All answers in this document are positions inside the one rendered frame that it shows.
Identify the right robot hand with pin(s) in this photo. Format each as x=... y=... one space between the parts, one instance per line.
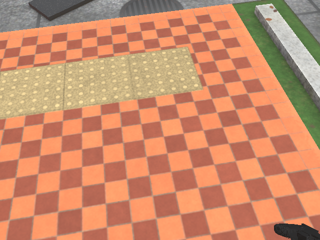
x=296 y=232

